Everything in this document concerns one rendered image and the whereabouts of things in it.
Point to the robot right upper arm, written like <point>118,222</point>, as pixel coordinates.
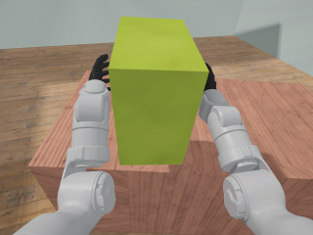
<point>256,198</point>

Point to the robot left forearm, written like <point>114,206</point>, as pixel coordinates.
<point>90,129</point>

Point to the robot right hand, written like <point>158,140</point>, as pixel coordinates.
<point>210,82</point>

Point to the robot left upper arm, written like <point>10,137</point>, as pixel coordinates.
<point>84,197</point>

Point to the robot left hand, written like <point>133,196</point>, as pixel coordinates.
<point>98,72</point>

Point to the pedestal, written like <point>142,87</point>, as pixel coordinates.
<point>188,198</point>

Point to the carton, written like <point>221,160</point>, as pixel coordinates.
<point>157,78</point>

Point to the robot right forearm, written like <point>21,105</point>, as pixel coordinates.
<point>236,152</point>

